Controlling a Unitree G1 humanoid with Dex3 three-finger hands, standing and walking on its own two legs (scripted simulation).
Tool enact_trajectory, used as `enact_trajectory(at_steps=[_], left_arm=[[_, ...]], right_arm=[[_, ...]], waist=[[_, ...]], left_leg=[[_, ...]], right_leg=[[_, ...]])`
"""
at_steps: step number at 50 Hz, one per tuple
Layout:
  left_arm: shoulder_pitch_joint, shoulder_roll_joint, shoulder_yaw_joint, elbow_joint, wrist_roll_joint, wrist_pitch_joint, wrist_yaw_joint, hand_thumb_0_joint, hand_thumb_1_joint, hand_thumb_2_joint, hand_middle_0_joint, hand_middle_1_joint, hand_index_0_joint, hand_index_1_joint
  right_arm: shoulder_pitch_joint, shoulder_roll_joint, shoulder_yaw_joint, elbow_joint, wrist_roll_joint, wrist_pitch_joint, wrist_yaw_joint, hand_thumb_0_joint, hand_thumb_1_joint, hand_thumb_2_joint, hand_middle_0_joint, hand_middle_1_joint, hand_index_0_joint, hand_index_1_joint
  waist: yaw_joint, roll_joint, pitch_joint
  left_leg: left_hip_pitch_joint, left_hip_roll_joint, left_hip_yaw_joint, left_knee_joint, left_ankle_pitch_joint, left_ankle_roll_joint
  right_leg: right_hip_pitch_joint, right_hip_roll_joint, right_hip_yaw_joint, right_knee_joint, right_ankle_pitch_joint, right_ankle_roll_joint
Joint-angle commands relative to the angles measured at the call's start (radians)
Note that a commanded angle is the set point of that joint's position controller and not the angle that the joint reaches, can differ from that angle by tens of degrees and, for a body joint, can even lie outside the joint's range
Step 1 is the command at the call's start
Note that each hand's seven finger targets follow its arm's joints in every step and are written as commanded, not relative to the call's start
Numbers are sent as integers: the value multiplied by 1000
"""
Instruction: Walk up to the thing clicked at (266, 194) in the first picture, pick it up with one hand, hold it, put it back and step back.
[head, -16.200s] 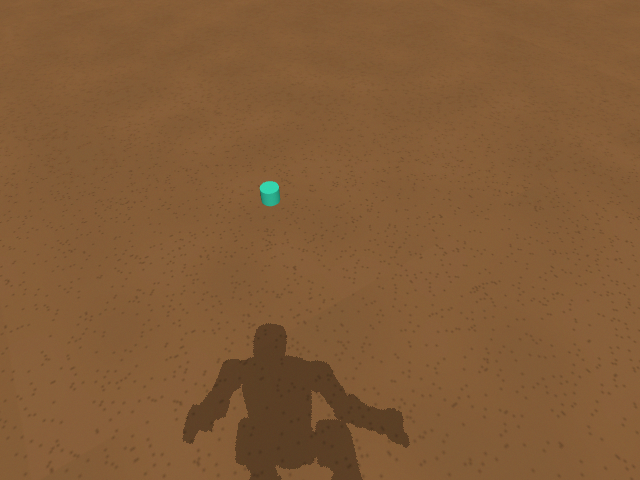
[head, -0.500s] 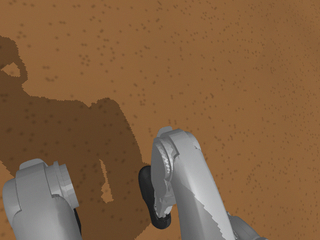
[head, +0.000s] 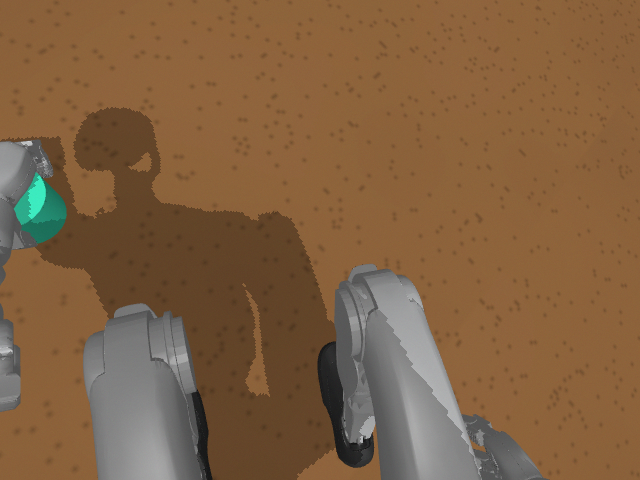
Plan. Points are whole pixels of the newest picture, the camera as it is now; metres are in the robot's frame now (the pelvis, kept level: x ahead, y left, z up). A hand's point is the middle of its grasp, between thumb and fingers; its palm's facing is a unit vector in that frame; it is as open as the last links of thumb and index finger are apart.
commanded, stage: settle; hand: left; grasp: from above
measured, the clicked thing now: (17, 205) +0.46 +0.32 -0.19
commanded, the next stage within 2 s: lift in 0.02 s
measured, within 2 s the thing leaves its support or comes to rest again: neither
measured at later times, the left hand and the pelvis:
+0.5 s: hand out of the picture +0.43 +0.32 -0.09, palm faces -0.47 -0.08 -0.88, open 10.7 cm; pelvis -0.01 +0.00 +0.04, yaw +2 degrees
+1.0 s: hand out of the picture +0.36 +0.30 +0.10, palm faces -0.43 -0.12 -0.90, open 10.7 cm; pelvis +0.00 +0.00 +0.19, yaw +6 degrees
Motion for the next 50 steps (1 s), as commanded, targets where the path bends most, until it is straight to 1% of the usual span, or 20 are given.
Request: enact_trajectory(at_steps=[1, 5, 6, 7, 8, 10, 13, 15, 17, 20, 25, 26, 27, 30, 32, 38, 45, 47, 48, 50], left_arm=[[-361, 294, 40, -178, -1, -11, 36, 0, 556, 1054, -903, -1012, -920, -996], [-381, 285, 33, -189, 2, -13, 38, 0, 567, 1079, -906, -1025, -922, -1010], [-380, 283, 28, -185, 4, -12, 37, 0, 570, 999, -937, -1028, -965, -1000], [-368, 280, 28, -178, 2, -8, 35, 0, 490, 1024, -857, -948, -885, -929], [-369, 292, 40, -204, 0, -4, 34, 0, 513, 987, -897, -1006, -921, -982], [-353, 289, 42, -224, -14, 10, 26, 0, 538, 1008, -890, -997, -914, -972], [-331, 285, 42, -241, -46, 35, -3, 0, 531, 1021, -885, -1003, -907, -980], [-336, 288, 46, -289, -50, 41, -28, 0, 514, 999, -870, -986, -894, -961], [-296, 261, 34, -329, -55, 45, -52, 0, 514, 1009, -887, -963, -904, -946], [-265, 266, 49, -394, -68, 49, -77, 0, 521, 1017, -886, -975, -906, -955], [-203, 203, 18, -486, -99, 51, -122, 0, 492, 1062, -861, -1016, -879, -997], [-190, 207, 17, -501, -106, 52, -127, 0, 478, 1064, -848, -1024, -867, -1005], [-178, 222, 33, -531, -112, 54, -131, 0, 487, 1081, -848, -1044, -868, -1022], [-116, 161, 4, -567, -133, 60, -152, 0, 467, 1079, -831, -1045, -851, -1025], [-98, 166, 9, -619, -145, 69, -159, 0, 482, 1044, -823, -1052, -851, -1022], [-31, 125, 0, -751, -182, 97, -177, 0, 498, 1013, -826, -1043, -859, -1008], [73, 71, -36, -878, -216, 140, -188, 0, 480, 1032, -819, -1046, -848, -1017], [135, 69, -27, -875, -228, 155, -186, 0, 478, 1009, -807, -1038, -840, -1003], [139, 41, -52, -882, -231, 160, -185, 0, 468, 1009, -797, -1053, -832, -1017], [172, 26, -55, -874, -233, 172, -183, 0, 486, 1009, -820, -1025, -849, -995]], right_arm=[[218, -254, -89, -13, 2, 10, -29, 0, -909, -901, 200, 300, 200, 300], [214, -249, -95, -18, 7, 16, -45, 0, -906, -899, 200, 300, 200, 300], [222, -242, -92, -16, 6, 17, -47, 0, -940, -913, 199, 300, 199, 300], [226, -245, -97, -14, 8, 17, -49, 0, -889, -893, 201, 300, 200, 300], [228, -243, -98, -13, 11, 19, -52, 0, -937, -912, 199, 300, 199, 300], [238, -239, -105, -17, 15, 21, -54, 0, -920, -906, 200, 300, 199, 300], [245, -232, -120, -14, 28, 30, -58, 0, -920, -906, 200, 300, 199, 300], [248, -235, -131, -10, 37, 36, -68, 0, -918, -905, 200, 300, 200, 300], [248, -226, -141, -14, 45, 42, -73, 0, -918, -906, 200, 300, 200, 300], [247, -227, -154, -27, 60, 54, -81, 0, -917, -905, 200, 300, 200, 300], [240, -205, -167, -46, 76, 65, -93, 0, -918, -905, 200, 300, 200, 300], [241, -203, -170, -52, 79, 68, -95, 0, -917, -905, 200, 300, 200, 300], [241, -204, -172, -55, 83, 70, -100, 0, -916, -905, 200, 300, 200, 300], [230, -196, -182, -66, 94, 73, -108, 0, -914, -904, 200, 300, 200, 300], [221, -197, -189, -75, 101, 75, -115, 0, -913, -904, 200, 300, 200, 300], [177, -181, -198, -92, 118, 82, -144, 0, -910, -903, 200, 300, 200, 300], [139, -152, -191, -103, 135, 88, -183, 0, -908, -902, 200, 300, 200, 300], [121, -146, -186, -102, 141, 89, -195, 0, -906, -900, 200, 300, 200, 300], [117, -135, -183, -100, 143, 89, -200, 0, -907, -901, 200, 300, 200, 300], [101, -130, -179, -94, 147, 88, -210, 0, -904, -900, 200, 300, 200, 300]], waist=[[-25, 321, -684], [-19, 340, -697], [-25, 341, -689], [-20, 329, -691], [-4, 345, -726], [2, 358, -785], [10, 322, -773], [23, 350, -779], [36, 336, -800], [47, 327, -803], [54, 289, -808], [60, 262, -814], [71, 260, -813], [76, 258, -782], [91, 262, -807], [100, 252, -785], [117, 217, -786], [126, 172, -746], [118, 184, -726], [127, 164, -695]], left_leg=[[526, -17, 109, -264, 148, 33], [555, -18, 107, -300, 114, 30], [553, -18, 112, -301, 113, 31], [557, -17, 112, -301, 112, 32], [574, -19, 116, -312, 131, 30], [612, -18, 128, -312, 180, 31], [597, -18, 134, -337, 155, 39], [613, -22, 133, -364, 143, 36], [651, -20, 135, -377, 154, 37], [669, -22, 123, -416, 150, 38], [709, -19, 123, -470, 150, 42], [713, -18, 129, -472, 148, 47], [712, -23, 130, -490, 145, 47], [759, -16, 107, -560, 115, 42], [819, -10, 89, -602, 109, 39], [937, -8, 65, -732, 85, 34], [1106, -4, 103, -863, 151, 32], [1138, -4, 108, -910, 138, 34], [1151, -5, 115, -932, 140, 32], [1203, -1, 110, -986, 135, 31]], right_leg=[[313, 35, -90, -243, 192, -92], [290, 31, -90, -249, 163, -95], [301, 31, -87, -255, 162, -94], [301, 32, -83, -261, 159, -95], [316, 29, -83, -259, 178, -95], [363, 29, -72, -271, 222, -93], [373, 30, -61, -304, 194, -92], [360, 21, -60, -309, 186, -95], [387, 22, -55, -325, 194, -94], [397, 15, -52, -342, 192, -92], [450, 16, -40, -404, 189, -89], [468, 19, -35, -430, 182, -88], [482, 15, -31, -445, 178, -87], [490, 15, -35, -472, 161, -87], [512, 16, -36, -483, 163, -87], [602, 11, -26, -580, 153, -80], [811, 12, 0, -763, 194, -72], [864, 12, 8, -825, 178, -70], [895, 14, 11, -849, 181, -70], [937, 15, 14, -891, 180, -69]])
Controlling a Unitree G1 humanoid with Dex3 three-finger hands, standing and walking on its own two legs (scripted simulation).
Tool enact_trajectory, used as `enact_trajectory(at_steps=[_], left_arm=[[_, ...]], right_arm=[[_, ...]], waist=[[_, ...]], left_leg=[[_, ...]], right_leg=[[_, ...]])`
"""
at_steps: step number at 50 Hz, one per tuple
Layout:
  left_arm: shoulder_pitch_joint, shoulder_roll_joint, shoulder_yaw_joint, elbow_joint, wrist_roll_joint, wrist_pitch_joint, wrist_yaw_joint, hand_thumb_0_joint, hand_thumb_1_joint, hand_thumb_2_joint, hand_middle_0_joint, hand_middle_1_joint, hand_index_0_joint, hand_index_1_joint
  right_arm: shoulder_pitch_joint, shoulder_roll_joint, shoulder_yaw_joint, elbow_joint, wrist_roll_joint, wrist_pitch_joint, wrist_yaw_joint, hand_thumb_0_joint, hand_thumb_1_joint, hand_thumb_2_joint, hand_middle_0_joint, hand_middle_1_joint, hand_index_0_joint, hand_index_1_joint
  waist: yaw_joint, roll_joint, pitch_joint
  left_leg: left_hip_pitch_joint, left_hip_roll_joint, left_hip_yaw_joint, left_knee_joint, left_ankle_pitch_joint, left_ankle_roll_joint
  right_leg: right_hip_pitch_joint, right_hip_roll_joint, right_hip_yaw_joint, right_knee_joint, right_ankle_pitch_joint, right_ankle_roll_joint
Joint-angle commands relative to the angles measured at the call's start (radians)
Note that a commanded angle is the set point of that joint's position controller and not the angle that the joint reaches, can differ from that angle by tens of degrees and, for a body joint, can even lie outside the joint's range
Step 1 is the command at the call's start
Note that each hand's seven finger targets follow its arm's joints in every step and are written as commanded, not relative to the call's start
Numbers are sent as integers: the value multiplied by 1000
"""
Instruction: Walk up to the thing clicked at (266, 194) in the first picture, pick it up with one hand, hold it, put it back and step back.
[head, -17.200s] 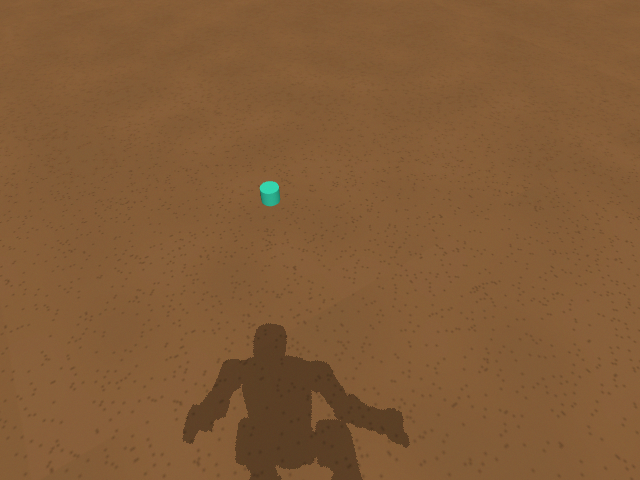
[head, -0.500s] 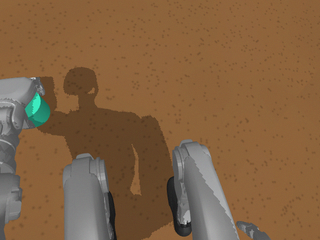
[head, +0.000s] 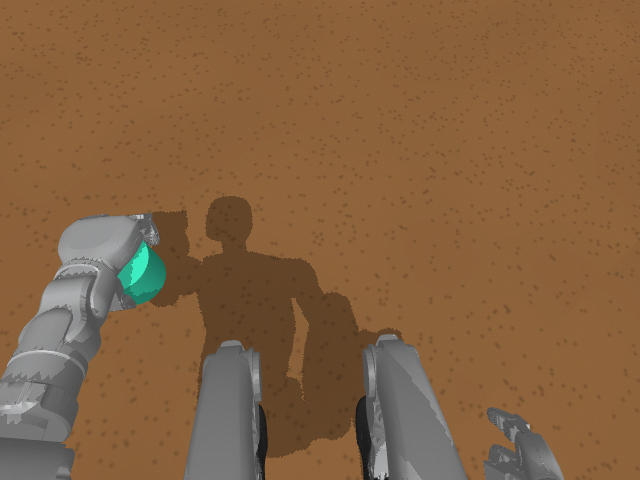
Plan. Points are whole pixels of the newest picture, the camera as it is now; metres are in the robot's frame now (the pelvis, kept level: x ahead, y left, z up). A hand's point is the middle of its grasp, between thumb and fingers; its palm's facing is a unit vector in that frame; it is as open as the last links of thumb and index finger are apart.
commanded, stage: lift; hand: left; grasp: from above
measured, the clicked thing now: (126, 269) +0.40 +0.27 -0.12
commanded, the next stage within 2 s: hold in 0.82 s
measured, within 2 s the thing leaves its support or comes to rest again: neither
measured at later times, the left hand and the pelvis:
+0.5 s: hand (70, 247) +0.36 +0.24 +0.07, palm faces -0.46 -0.09 -0.88, open 10.7 cm; pelvis +0.04 +0.00 +0.16, yaw +1 degrees
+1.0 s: hand (40, 191) +0.38 +0.23 +0.14, palm faces -0.46 -0.09 -0.89, open 10.7 cm; pelvis +0.07 +0.00 +0.22, yaw +1 degrees
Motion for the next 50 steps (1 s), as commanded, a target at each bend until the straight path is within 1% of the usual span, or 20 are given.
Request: enact_trajectory(at_steps=[1, 4, 7, 14, 18, 19, 20, 22, 24, 26, 31, 32, 35, 36, 37, 39, 45, 46, 47, 50], left_arm=[[-271, 237, 82, -233, -16, 20, 51, 0, 484, 1009, -826, -1008, -852, -982], [-243, 214, 64, -216, -2, 31, 58, 0, 464, 993, -810, -1003, -834, -977], [-209, 174, 35, -174, -12, 38, 61, 0, 482, 988, -819, -1000, -846, -972], [-189, 127, 3, -118, -10, 29, 76, 0, 493, 962, -822, -997, -853, -966], [-211, 119, -2, -113, -3, 27, 101, 0, 482, 968, -813, -1000, -843, -968], [-179, 97, -12, -77, 1, 31, 109, 0, 477, 990, -817, -1000, -843, -973], [-221, 91, -20, -113, 0, 28, 114, 0, 486, 992, -815, -1017, -845, -987], [-184, 72, -30, -46, 10, 41, 128, 0, 496, 1001, -828, -1013, -856, -984], [-207, 93, -17, -57, 11, 45, 140, 0, 498, 1021, -828, -1017, -854, -991], [-214, 64, -35, -43, 10, 52, 145, 0, 487, 1026, -828, -1007, -849, -984], [-181, 76, -25, -19, 11, 63, 149, 0, 459, 1045, -825, -994, -838, -981], [-185, 50, -39, -23, 6, 63, 146, 0, 459, 1043, -827, -975, -837, -964], [-184, 54, -39, -30, 3, 67, 140, 0, 457, 1044, -825, -981, -836, -970], [-186, 33, -50, -23, -1, 66, 136, 0, 446, 1025, -810, -980, -825, -965], [-192, 56, -35, -34, -3, 64, 136, 0, 451, 1036, -811, -983, -825, -969], [-166, 31, -50, -11, 1, 68, 133, 0, 437, 1030, -803, -982, -817, -967], [-192, 37, -54, -44, -2, 58, 125, 0, 468, 1058, -815, -1013, -836, -992], [-171, 36, -51, -41, -1, 59, 125, 0, 480, 1053, -820, -1024, -845, -999], [-191, 23, -62, -43, -1, 60, 121, 0, 483, 1006, -805, -1013, -839, -978], [-215, 48, -54, -65, 5, 57, 114, 0, 470, 1006, -793, -1016, -829, -980]], right_arm=[[98, -175, -60, -61, 8, -24, -34, 0, -904, -900, 200, 300, 200, 300], [89, -161, -54, -53, 13, -27, -50, 0, -905, -901, 200, 300, 200, 300], [80, -149, -47, -44, 18, -38, -62, 0, -905, -901, 200, 300, 200, 300], [90, -139, -49, -34, 23, -70, -78, 0, -906, -902, 200, 300, 200, 300], [109, -137, -51, -24, 21, -83, -80, 0, -905, -902, 200, 300, 200, 300], [112, -136, -50, -21, 18, -85, -80, 0, -905, -902, 200, 300, 200, 300], [115, -135, -50, -17, 18, -87, -81, 0, -905, -902, 200, 300, 200, 300], [135, -135, -51, -5, 19, -86, -81, 0, -904, -902, 200, 300, 200, 300], [139, -140, -56, -1, 17, -86, -80, 0, -902, -900, 200, 300, 200, 300], [143, -137, -55, 3, 14, -85, -77, 0, -903, -901, 200, 300, 200, 300], [135, -140, -58, -10, 15, -75, -68, 0, -903, -901, 200, 300, 200, 300], [138, -138, -57, -14, 15, -75, -67, 0, -900, -900, 200, 300, 200, 300], [141, -139, -61, -12, 17, -71, -67, 0, -901, -900, 200, 300, 200, 300], [146, -137, -62, -12, 17, -71, -66, 0, -902, -899, 200, 300, 200, 300], [143, -143, -67, -14, 17, -70, -66, 0, -900, -898, 200, 300, 200, 300], [145, -139, -66, -15, 18, -67, -65, 0, -900, -898, 200, 300, 200, 300], [126, -139, -69, -19, 22, -65, -64, 0, -899, -898, 200, 300, 200, 300], [127, -141, -73, -21, 22, -64, -64, 0, -898, -898, 200, 300, 200, 300], [129, -139, -71, -15, 22, -64, -63, 0, -897, -896, 200, 300, 200, 300], [118, -142, -74, -19, 25, -62, -65, 0, -898, -896, 200, 300, 200, 300]], waist=[[-12, 125, -535], [-9, 103, -473], [-8, 58, -399], [2, 49, -317], [8, 48, -318], [12, 34, -304], [7, 50, -324], [5, 22, -289], [20, 39, -297], [14, 36, -280], [32, 24, -252], [25, 16, -251], [29, 10, -243], [22, 15, -236], [31, 12, -241], [27, -6, -212], [31, 7, -190], [40, -2, -197], [31, 1, -192], [35, 3, -191]], left_leg=[[605, -18, 3, -415, 53, 12], [666, -18, 6, -493, 54, 7], [706, -19, 13, -558, 62, 9], [839, -19, 24, -712, 87, 5], [935, -21, 31, -787, 144, 2], [954, -22, 34, -807, 161, 2], [985, -23, 36, -819, 189, 1], [1014, -27, 48, -841, 256, 0], [1066, -27, 53, -871, 302, -3], [1100, -26, 52, -902, 324, -4], [1172, -32, 59, -977, 353, -5], [1191, -33, 59, -988, 362, -5], [1233, -35, 65, -1021, 405, -5], [1240, -35, 66, -1029, 414, -6], [1264, -34, 65, -1045, 422, -8], [1271, -35, 69, -1066, 429, -5], [1334, -37, 75, -1129, 434, -10], [1355, -35, 76, -1137, 455, -12], [1355, -34, 76, -1141, 472, -12], [1376, -41, 87, -1157, 487, -8]], right_leg=[[376, 41, -26, -342, 101, -61], [449, 46, -18, -420, 97, -63], [529, 49, -6, -507, 93, -63], [679, 49, 17, -671, 112, -63], [778, 52, 18, -749, 161, -61], [799, 52, 14, -768, 179, -59], [819, 54, 16, -777, 206, -60], [859, 55, 16, -813, 259, -60], [902, 53, 16, -841, 302, -59], [927, 53, 15, -871, 321, -58], [1005, 49, 17, -944, 344, -55], [1029, 47, 18, -961, 353, -53], [1072, 47, 22, -995, 397, -51], [1076, 47, 24, -1004, 404, -51], [1093, 48, 19, -1019, 407, -50], [1104, 47, 22, -1042, 417, -51], [1158, 49, 22, -1097, 415, -50], [1164, 49, 19, -1102, 430, -52], [1172, 51, 20, -1103, 445, -52], [1204, 48, 27, -1130, 470, -49]])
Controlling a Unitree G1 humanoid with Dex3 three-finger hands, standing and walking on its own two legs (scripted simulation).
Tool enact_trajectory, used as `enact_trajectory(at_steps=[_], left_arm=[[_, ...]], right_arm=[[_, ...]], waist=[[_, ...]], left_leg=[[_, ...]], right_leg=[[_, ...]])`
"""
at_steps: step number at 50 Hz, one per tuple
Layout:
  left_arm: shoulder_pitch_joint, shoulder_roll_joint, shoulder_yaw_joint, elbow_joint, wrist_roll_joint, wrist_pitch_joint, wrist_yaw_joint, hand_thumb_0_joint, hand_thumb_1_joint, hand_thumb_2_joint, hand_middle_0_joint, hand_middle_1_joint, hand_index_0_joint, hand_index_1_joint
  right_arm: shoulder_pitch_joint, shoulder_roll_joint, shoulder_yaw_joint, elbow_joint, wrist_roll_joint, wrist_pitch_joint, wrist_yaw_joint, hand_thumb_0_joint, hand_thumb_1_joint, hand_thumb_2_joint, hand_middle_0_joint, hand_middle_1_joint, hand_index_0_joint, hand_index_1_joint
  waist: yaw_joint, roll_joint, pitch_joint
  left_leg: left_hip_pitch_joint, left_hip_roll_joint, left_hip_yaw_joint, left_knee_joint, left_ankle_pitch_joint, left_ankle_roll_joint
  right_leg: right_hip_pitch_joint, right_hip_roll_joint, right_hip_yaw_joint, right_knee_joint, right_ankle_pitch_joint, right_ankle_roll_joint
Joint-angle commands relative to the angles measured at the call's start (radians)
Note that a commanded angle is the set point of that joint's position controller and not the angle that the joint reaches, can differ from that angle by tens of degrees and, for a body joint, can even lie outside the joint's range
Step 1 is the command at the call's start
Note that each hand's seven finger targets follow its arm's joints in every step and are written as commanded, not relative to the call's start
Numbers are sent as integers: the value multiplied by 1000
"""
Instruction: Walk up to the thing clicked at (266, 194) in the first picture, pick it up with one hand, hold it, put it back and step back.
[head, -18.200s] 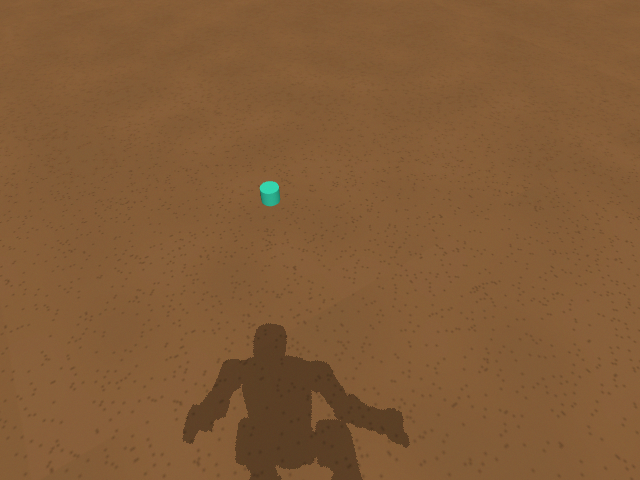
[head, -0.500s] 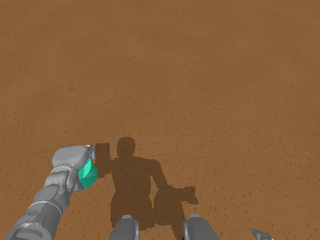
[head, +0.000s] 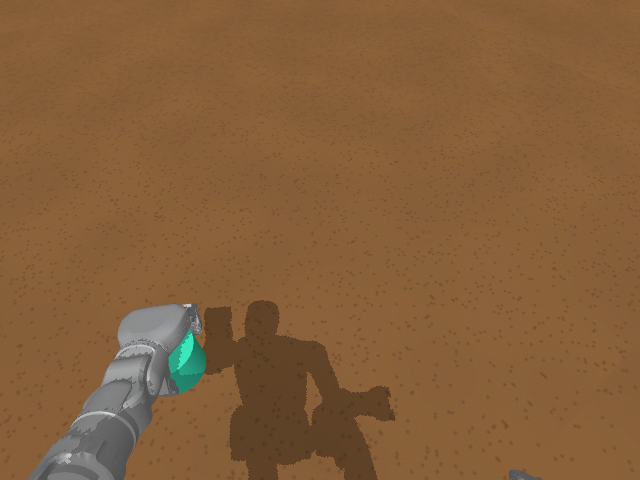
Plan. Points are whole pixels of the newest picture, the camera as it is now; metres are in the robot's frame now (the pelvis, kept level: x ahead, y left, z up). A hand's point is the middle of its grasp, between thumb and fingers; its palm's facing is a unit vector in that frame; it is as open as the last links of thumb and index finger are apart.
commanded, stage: hold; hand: left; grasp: from above
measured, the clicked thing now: (171, 357) +0.32 +0.23 -0.11
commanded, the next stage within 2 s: crouch in 1.82 s
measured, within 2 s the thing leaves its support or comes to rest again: neither
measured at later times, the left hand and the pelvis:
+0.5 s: hand (162, 342) +0.32 +0.22 -0.04, palm faces -0.47 -0.06 -0.88, open 10.7 cm; pelvis +0.01 +0.00 +0.02, yaw -1 degrees
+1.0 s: hand (158, 358) +0.29 +0.21 -0.02, palm faces -0.46 -0.06 -0.89, open 10.7 cm; pelvis -0.01 -0.01 +0.02, yaw -1 degrees
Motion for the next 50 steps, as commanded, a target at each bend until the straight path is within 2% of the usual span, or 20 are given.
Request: enact_trajectory(at_steps=[1, 4, 7, 8, 10, 12, 13, 18, 27, 28, 30, 31, 32, 38, 40, 41, 44, 47, 48, 50], left_arm=[[-358, 222, 72, -207, 7, -8, 27, 0, 468, 1011, -796, -1012, -829, -977], [-360, 226, 73, -234, 3, -15, 13, 0, 482, 996, -800, -1004, -838, -965], [-318, 201, 59, -202, 8, -8, 4, 0, 482, 1018, -812, -1003, -844, -970], [-350, 230, 76, -251, -1, -13, 1, 0, 504, 1013, -807, -1029, -849, -986], [-324, 204, 56, -214, 2, -9, -19, 0, 507, 1030, -816, -1036, -855, -997], [-333, 222, 64, -241, 6, -12, -27, 0, 506, 1043, -815, -1039, -852, -1001], [-332, 224, 68, -257, 2, -13, -32, 0, 513, 1054, -822, -1038, -858, -1002], [-337, 227, 65, -285, 1, -13, -52, 0, 481, 1021, -790, -1025, -828, -985], [-309, 215, 58, -292, -4, -12, -76, 0, 496, 1025, -796, -1041, -838, -998], [-324, 224, 63, -322, -2, -14, -78, 0, 498, 1032, -807, -1025, -843, -988], [-282, 227, 71, -292, 3, -11, -81, 0, 461, 1026, -786, -1022, -820, -987], [-323, 214, 58, -345, 2, -14, -83, 0, 471, 1006, -780, -1032, -821, -989], [-319, 235, 72, -335, 4, -12, -81, 0, 461, 1033, -781, -1030, -816, -994], [-316, 221, 62, -336, 5, -16, -96, 0, 472, 1027, -792, -1030, -828, -993], [-310, 241, 76, -352, -1, -16, -95, 0, 471, 1044, -794, -1038, -828, -1004], [-306, 222, 64, -352, -4, -16, -96, 0, 458, 1047, -780, -1050, -816, -1013], [-311, 240, 78, -362, 2, -16, -95, 0, 440, 1030, -765, -1035, -801, -998], [-352, 232, 65, -399, -1, -19, -100, 0, 444, 1028, -757, -1056, -797, -1015], [-327, 248, 81, -371, -5, -16, -100, 0, 438, 1031, -761, -1052, -799, -1013], [-316, 230, 67, -367, -8, -15, -106, 0, 430, 1032, -754, -1055, -793, -1015]], right_arm=[[-1, -152, -50, -101, -2, -33, -8, 0, -898, -896, 200, 300, 200, 300], [-7, -154, -53, -102, 0, -31, -9, 0, -896, -895, 200, 300, 200, 300], [-13, -151, -52, -108, 3, -28, -6, 0, -895, -895, 200, 300, 200, 300], [-14, -158, -56, -116, 4, -26, -6, 0, -894, -894, 200, 300, 200, 300], [-21, -156, -54, -117, 4, -24, -6, 0, -894, -895, 200, 300, 200, 300], [-23, -158, -54, -122, 5, -21, -6, 0, -892, -894, 200, 300, 200, 300], [-29, -152, -53, -126, 7, -20, -6, 0, -893, -895, 200, 300, 200, 300], [-25, -158, -55, -128, 6, -12, -5, 0, -893, -894, 200, 300, 200, 300], [-64, -153, -47, -154, 7, -4, -6, 0, -894, -895, 200, 299, 200, 299], [-72, -149, -47, -160, 9, -4, -7, 0, -895, -896, 200, 299, 200, 299], [-78, -150, -45, -163, 9, -2, -7, 0, -897, -897, 200, 300, 200, 300], [-75, -148, -44, -164, 8, -2, -6, 0, -896, -896, 200, 300, 200, 300], [-84, -149, -44, -167, 9, 0, -7, 0, -898, -897, 200, 300, 200, 300], [-97, -149, -41, -168, 10, 1, -10, 0, -898, -898, 200, 299, 199, 299], [-114, -150, -38, -176, 12, 1, -11, 0, -898, -898, 200, 300, 200, 300], [-118, -147, -36, -179, 11, 1, -11, 0, -899, -898, 200, 299, 200, 299], [-124, -149, -35, -177, 11, -2, -11, 0, -897, -897, 200, 299, 200, 299], [-128, -147, -33, -177, 12, -5, -14, 0, -899, -897, 200, 299, 199, 299], [-135, -148, -31, -177, 13, -6, -15, 0, -900, -898, 200, 300, 200, 299], [-142, -141, -27, -180, 14, -8, -16, 0, -902, -899, 200, 300, 199, 300]], waist=[[-7, 20, -276], [1, 13, -307], [7, -6, -253], [14, 17, -281], [6, -5, -256], [10, 12, -261], [23, 15, -274], [20, 16, -279], [22, -6, -217], [37, 2, -224], [36, -20, -218], [29, -4, -236], [40, -5, -240], [26, -29, -207], [43, 3, -198], [37, 4, -191], [40, 14, -191], [37, 11, -200], [42, 4, -184], [42, -6, -187]], left_leg=[[241, -45, -15, -143, 231, -2], [284, -45, -11, -155, 279, -2], [280, -46, -8, -175, 292, -1], [300, -47, -4, -184, 290, -3], [303, -44, -3, -190, 304, 0], [314, -45, 0, -197, 312, -1], [323, -46, 2, -202, 326, -1], [354, -37, 0, -214, 405, -1], [355, -44, 11, -260, 331, 8], [360, -45, 10, -266, 319, 8], [363, -47, 12, -272, 312, 10], [372, -48, 14, -271, 319, 12], [378, -49, 15, -275, 324, 11], [381, -48, 16, -296, 275, 17], [385, -51, 19, -311, 250, 13], [383, -50, 18, -314, 235, 12], [392, -43, 10, -326, 215, 8], [399, -42, 9, -328, 227, 9], [395, -45, 13, -331, 213, 11], [399, -49, 18, -333, 213, 14]], right_leg=[[122, 51, -19, -140, 199, -39], [166, 52, -16, -154, 240, -37], [171, 53, -17, -169, 252, -40], [193, 52, -16, -178, 250, -39], [191, 54, -19, -183, 261, -39], [199, 54, -17, -190, 268, -40], [223, 54, -17, -193, 280, -40], [249, 60, -21, -195, 340, -41], [267, 54, -16, -246, 290, -37], [276, 52, -15, -251, 277, -38], [283, 50, -14, -259, 271, -36], [283, 50, -9, -257, 284, -36], [294, 48, -12, -263, 284, -35], [284, 47, -11, -287, 241, -34], [292, 45, -12, -298, 210, -37], [281, 45, -12, -303, 193, -39], [282, 49, -15, -304, 170, -41], [285, 49, -13, -307, 184, -39], [290, 48, -14, -316, 170, -37], [295, 44, -9, -321, 170, -35]])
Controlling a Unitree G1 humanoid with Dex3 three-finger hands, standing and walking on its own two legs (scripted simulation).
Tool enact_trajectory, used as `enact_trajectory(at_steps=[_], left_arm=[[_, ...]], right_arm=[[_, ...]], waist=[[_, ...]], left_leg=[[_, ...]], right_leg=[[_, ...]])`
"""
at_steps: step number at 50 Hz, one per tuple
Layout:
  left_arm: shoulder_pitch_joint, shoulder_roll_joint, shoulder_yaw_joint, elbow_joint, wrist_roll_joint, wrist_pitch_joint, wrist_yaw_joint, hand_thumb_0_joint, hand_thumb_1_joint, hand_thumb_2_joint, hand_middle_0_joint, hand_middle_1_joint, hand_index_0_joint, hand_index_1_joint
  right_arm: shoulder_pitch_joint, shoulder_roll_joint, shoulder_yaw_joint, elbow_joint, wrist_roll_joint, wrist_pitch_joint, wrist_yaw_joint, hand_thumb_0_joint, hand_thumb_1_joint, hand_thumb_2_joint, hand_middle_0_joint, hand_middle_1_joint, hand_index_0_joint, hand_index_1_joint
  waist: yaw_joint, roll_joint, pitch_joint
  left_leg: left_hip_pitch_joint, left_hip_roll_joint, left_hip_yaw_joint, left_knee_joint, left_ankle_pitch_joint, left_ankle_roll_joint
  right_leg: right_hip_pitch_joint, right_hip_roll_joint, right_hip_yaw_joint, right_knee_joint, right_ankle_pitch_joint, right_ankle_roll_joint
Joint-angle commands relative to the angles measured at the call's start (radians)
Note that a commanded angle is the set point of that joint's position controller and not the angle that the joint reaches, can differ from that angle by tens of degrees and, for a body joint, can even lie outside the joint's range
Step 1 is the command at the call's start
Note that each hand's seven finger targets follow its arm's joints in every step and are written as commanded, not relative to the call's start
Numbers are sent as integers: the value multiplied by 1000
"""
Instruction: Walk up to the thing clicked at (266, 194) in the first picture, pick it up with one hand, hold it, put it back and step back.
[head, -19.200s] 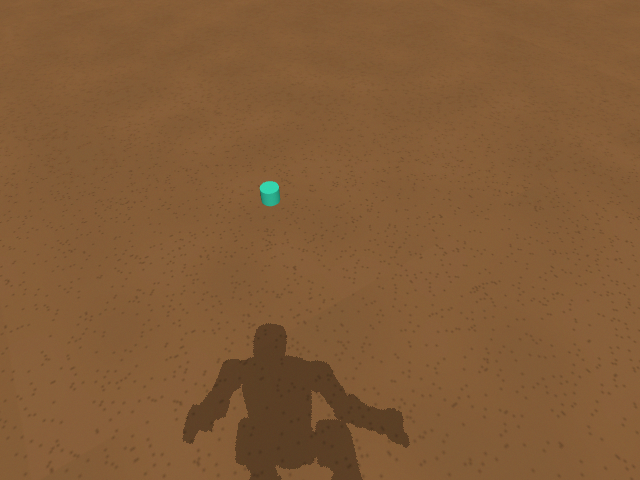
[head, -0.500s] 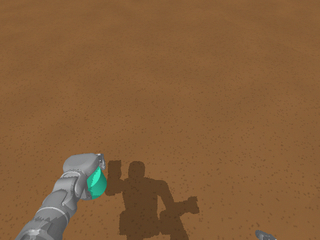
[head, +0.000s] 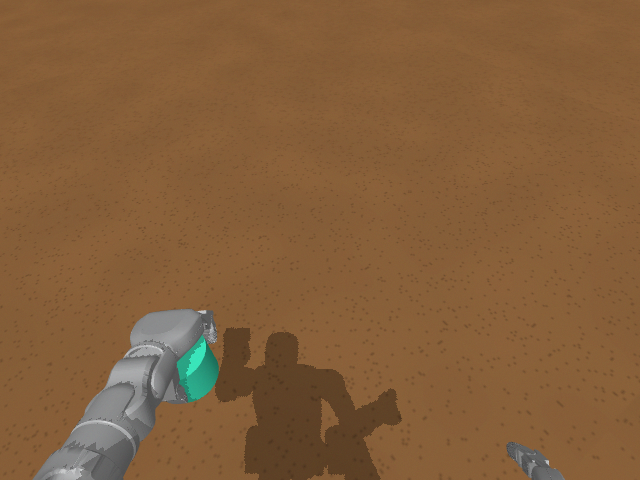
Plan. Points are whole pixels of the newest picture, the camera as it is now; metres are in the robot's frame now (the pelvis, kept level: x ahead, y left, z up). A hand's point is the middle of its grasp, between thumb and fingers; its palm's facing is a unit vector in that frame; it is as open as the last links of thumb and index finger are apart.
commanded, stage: hold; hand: left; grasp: from above
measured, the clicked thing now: (183, 364) +0.31 +0.23 -0.08
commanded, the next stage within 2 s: crouch in 0.82 s
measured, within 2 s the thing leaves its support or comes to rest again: neither
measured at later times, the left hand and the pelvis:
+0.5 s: hand (175, 364) +0.29 +0.22 -0.03, palm faces -0.46 -0.06 -0.88, open 10.7 cm; pelvis +0.00 +0.00 +0.00, yaw +0 degrees
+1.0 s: hand (175, 359) +0.29 +0.22 -0.03, palm faces -0.45 -0.06 -0.89, open 10.7 cm; pelvis +0.00 +0.00 +0.00, yaw +0 degrees
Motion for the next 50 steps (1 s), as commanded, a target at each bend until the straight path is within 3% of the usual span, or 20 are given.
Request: enact_trajectory(at_steps=[1, 3, 6, 8, 9, 12, 18, 19, 21, 24, 27, 30, 33, 40, 43, 45, 46, 47, 50], left_arm=[[-396, 217, 95, -233, -6, -5, 32, 0, 449, 1011, -753, -1064, -798, -1016], [-377, 233, 108, -236, -9, -5, 26, 0, 447, 1011, -757, -1060, -801, -1015], [-366, 218, 94, -249, -10, -9, 13, 0, 448, 1034, -766, -1066, -806, -1025], [-352, 237, 111, -245, -13, -9, 7, 0, 440, 1032, -759, -1060, -798, -1020], [-379, 220, 95, -272, -16, -13, 1, 0, 435, 1027, -746, -1070, -789, -1026], [-363, 240, 115, -270, -12, -16, -2, 0, 411, 1033, -742, -1056, -780, -1017], [-342, 229, 107, -263, -9, -13, -4, 0, 415, 1019, -746, -1041, -783, -1002], [-344, 248, 125, -282, -10, -15, -5, 0, 403, 1033, -735, -1050, -771, -1012], [-365, 215, 91, -289, -9, -18, -11, 0, 404, 1036, -733, -1062, -772, -1022], [-363, 248, 129, -284, -12, -15, 1, 0, 403, 1038, -739, -1051, -775, -1013], [-353, 213, 97, -292, -4, -8, 1, 0, 421, 1028, -741, -1063, -783, -1020], [-326, 217, 102, -276, -5, -6, -2, 0, 406, 1038, -741, -1039, -775, -1004], [-378, 238, 107, -282, -1, -10, -3, 0, 419, 1054, -757, -1049, -789, -1017], [-346, 226, 110, -258, -1, -9, 5, 0, 391, 1055, -736, -1057, -769, -1023], [-352, 240, 125, -261, 4, -10, 10, 0, 379, 1039, -720, -1059, -756, -1022], [-355, 226, 112, -276, 0, -11, 10, 0, 397, 1022, -727, -1057, -767, -1016], [-336, 219, 107, -262, 1, -9, 8, 0, 458, 942, -735, -1117, -810, -1039], [-340, 235, 122, -280, 0, -11, 8, 0, 378, 1000, -655, -1086, -730, -1032], [-293, 217, 115, -239, 4, -13, 9, 0, 376, 1073, -708, -1113, -745, -1075]], right_arm=[[-88, -131, -37, -136, -3, -47, -8, 0, -900, -898, 200, 300, 200, 300], [-100, -127, -35, -142, -1, -48, -11, 0, -903, -899, 200, 300, 200, 300], [-109, -123, -30, -145, -2, -49, -11, 0, -904, -900, 200, 300, 199, 300], [-111, -127, -30, -144, -2, -48, -14, 0, -902, -899, 200, 300, 199, 300], [-110, -125, -29, -147, -2, -48, -14, 0, -902, -899, 200, 300, 200, 300], [-120, -121, -25, -152, 0, -47, -17, 0, -905, -901, 199, 300, 199, 300], [-124, -122, -24, -151, 0, -47, -17, 0, -904, -900, 199, 300, 199, 300], [-122, -120, -25, -151, 1, -46, -18, 0, -903, -900, 200, 300, 200, 300], [-123, -114, -21, -148, -1, -45, -19, 0, -903, -900, 200, 300, 199, 300], [-120, -117, -23, -145, 1, -44, -22, 0, -904, -901, 199, 300, 199, 300], [-123, -114, -24, -145, 1, -41, -19, 0, -902, -899, 200, 300, 200, 300], [-117, -119, -30, -140, 0, -38, -17, 0, -899, -898, 200, 299, 200, 299], [-119, -118, -27, -142, 2, -37, -18, 0, -902, -900, 199, 300, 199, 300], [-116, -119, -29, -143, 0, -34, -18, 0, -904, -901, 199, 300, 199, 300], [-111, -121, -31, -142, 0, -34, -17, 0, -903, -900, 199, 300, 199, 300], [-112, -121, -32, -145, 0, -34, -16, 0, -903, -900, 200, 300, 200, 300], [-113, -120, -33, -141, -1, -35, -15, 0, -923, -911, 200, 300, 200, 300], [-114, -120, -34, -145, 0, -34, -16, 0, -882, -896, 201, 300, 201, 300], [-110, -120, -32, -147, 0, -33, -14, 0, -892, -899, 200, 300, 200, 300]], waist=[[-11, -26, -249], [9, -17, -240], [4, -28, -228], [3, -25, -221], [-2, -16, -229], [9, -33, -229], [8, -29, -216], [17, -16, -234], [3, -29, -246], [14, -24, -254], [6, -10, -239], [10, -29, -235], [9, -4, -226], [5, -22, -237], [11, -8, -234], [8, -7, -239], [8, -16, -237], [20, -7, -245], [11, -36, -205]], left_leg=[[139, -43, -1, -82, 99, 22], [136, -43, -1, -90, 98, 20], [133, -45, -1, -99, 81, 22], [141, -42, -3, -103, 82, 22], [148, -39, -5, -107, 81, 20], [155, -43, -2, -110, 79, 22], [159, -37, -13, -123, 86, 18], [163, -40, -6, -117, 103, 19], [177, -44, -1, -106, 141, 22], [175, -47, 2, -105, 150, 22], [182, -43, 0, -114, 150, 18], [175, -39, -6, -113, 162, 18], [175, -42, -2, -116, 151, 18], [186, -43, -3, -113, 173, 18], [183, -42, -2, -117, 160, 17], [186, -40, -2, -116, 158, 15], [184, -40, -4, -115, 167, 16], [186, -41, -4, -115, 174, 14], [162, -43, -3, -115, 152, 18]], right_leg=[[50, 45, -20, -104, 71, -26], [57, 44, -24, -110, 61, -28], [65, 43, -23, -117, 46, -28], [56, 44, -23, -120, 48, -28], [56, 46, -23, -115, 50, -30], [65, 45, -24, -127, 37, -29], [65, 46, -27, -124, 49, -32], [77, 45, -26, -125, 60, -31], [76, 45, -24, -118, 100, -28], [89, 44, -26, -124, 104, -28], [76, 48, -27, -120, 106, -34], [90, 49, -34, -119, 118, -32], [78, 45, -29, -127, 109, -33], [89, 45, -31, -124, 127, -32], [84, 46, -32, -125, 114, -35], [87, 47, -32, -125, 112, -35], [85, 47, -34, -121, 120, -35], [95, 46, -35, -125, 124, -35], [87, 44, -31, -129, 108, -33]])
